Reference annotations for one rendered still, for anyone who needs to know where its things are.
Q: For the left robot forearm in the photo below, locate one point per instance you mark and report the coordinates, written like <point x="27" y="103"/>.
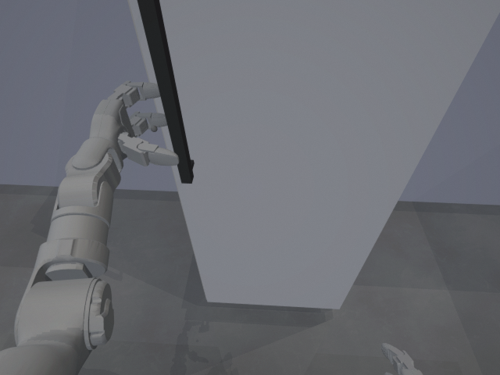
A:
<point x="77" y="238"/>

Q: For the left robot hand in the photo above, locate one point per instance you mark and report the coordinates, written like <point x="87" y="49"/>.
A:
<point x="111" y="122"/>

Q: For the fridge door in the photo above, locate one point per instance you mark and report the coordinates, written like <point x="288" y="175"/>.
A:
<point x="305" y="120"/>

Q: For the left robot upper arm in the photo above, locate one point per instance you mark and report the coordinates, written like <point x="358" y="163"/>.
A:
<point x="61" y="322"/>

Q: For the right robot hand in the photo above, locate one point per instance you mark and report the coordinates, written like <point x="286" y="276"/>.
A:
<point x="402" y="362"/>

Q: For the handle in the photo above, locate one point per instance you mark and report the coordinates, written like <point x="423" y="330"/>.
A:
<point x="152" y="20"/>

